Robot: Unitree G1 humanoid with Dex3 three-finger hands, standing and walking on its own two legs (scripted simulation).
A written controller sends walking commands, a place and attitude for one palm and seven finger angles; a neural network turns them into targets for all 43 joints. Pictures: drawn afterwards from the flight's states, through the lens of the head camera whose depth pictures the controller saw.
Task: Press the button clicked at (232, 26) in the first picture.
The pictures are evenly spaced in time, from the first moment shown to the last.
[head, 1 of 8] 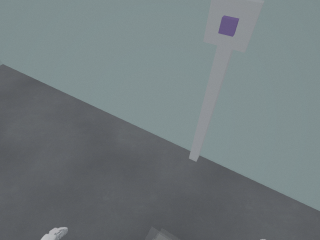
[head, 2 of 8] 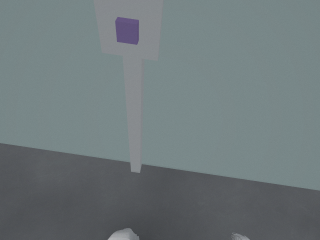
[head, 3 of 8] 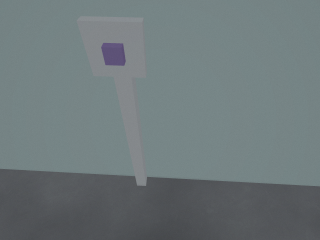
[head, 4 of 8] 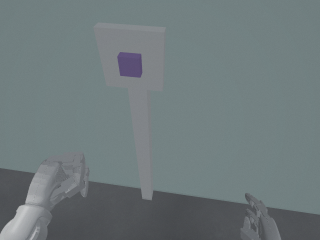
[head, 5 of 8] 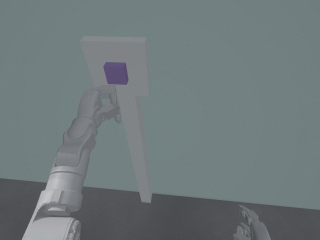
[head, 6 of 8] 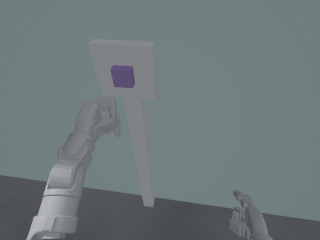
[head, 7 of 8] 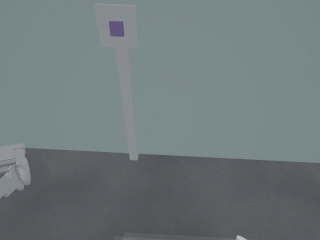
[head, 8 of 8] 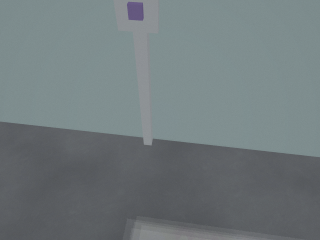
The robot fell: no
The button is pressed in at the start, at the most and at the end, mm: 0 12 0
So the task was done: yes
